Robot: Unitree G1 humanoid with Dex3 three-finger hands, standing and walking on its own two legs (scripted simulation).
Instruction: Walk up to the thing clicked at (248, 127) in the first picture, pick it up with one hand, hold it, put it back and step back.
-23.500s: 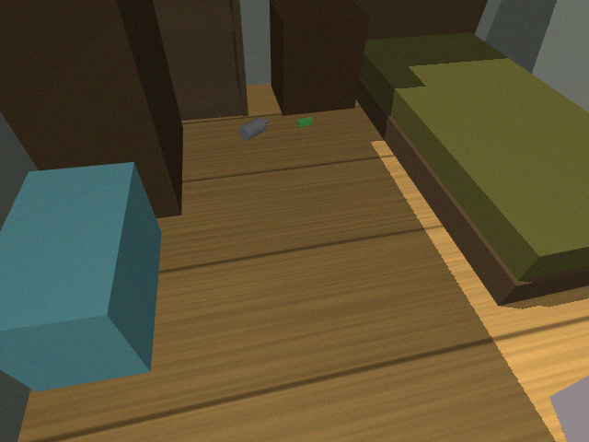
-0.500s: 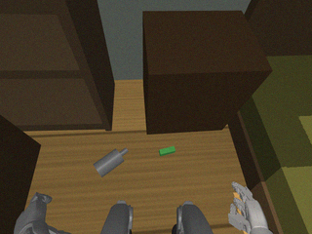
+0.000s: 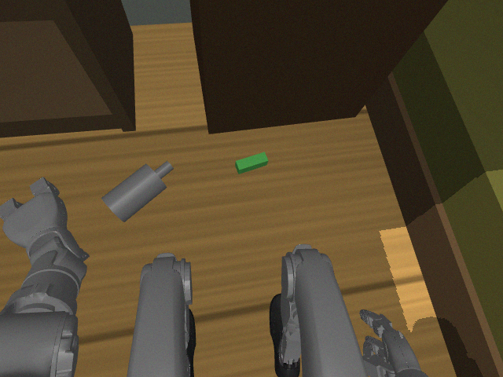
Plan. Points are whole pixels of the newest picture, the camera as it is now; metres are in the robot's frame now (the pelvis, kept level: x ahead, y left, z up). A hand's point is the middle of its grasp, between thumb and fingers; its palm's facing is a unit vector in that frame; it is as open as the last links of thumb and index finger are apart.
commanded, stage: rise first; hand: left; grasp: from above
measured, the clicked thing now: (142, 186) +0.53 +0.25 -0.41
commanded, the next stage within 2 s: approach in 1.32 s
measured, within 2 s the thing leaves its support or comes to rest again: neither
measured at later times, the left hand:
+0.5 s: hand (89, 210) +0.42 +0.31 -0.24, palm faces -0.30 -0.29 -0.91, open 13.5 cm
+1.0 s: hand (100, 204) +0.44 +0.31 -0.29, palm faces -0.29 -0.30 -0.91, open 13.7 cm
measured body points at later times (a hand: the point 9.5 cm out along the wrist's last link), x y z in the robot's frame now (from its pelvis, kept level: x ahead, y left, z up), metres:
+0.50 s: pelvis -0.01 +0.01 -0.09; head +0.22 +0.04 +0.30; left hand +0.43 +0.32 -0.19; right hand +0.04 -0.26 -0.21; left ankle +0.07 +0.14 -0.42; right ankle +0.09 -0.13 -0.42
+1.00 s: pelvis -0.01 +0.01 -0.13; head +0.24 +0.04 +0.24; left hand +0.46 +0.32 -0.24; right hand +0.02 -0.26 -0.25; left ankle +0.07 +0.14 -0.42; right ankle +0.09 -0.13 -0.42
